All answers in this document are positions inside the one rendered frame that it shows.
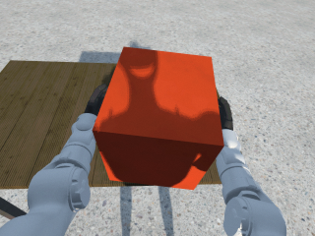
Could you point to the robot left upper arm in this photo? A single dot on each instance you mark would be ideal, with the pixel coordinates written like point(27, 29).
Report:
point(55, 197)

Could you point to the robot right upper arm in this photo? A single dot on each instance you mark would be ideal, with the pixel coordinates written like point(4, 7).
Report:
point(249, 217)

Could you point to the table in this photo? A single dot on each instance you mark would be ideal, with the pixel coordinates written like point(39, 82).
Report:
point(39, 103)

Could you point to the right robot forearm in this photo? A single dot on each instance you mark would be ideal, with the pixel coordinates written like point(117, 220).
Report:
point(235, 176)

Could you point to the left robot hand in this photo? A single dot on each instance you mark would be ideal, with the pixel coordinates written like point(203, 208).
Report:
point(96, 100)

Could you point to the left robot forearm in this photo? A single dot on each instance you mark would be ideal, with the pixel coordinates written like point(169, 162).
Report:
point(79, 149)

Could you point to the carton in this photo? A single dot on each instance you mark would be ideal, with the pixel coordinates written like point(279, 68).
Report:
point(159, 123)

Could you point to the right robot hand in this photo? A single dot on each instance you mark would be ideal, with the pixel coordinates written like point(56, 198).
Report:
point(225, 114)

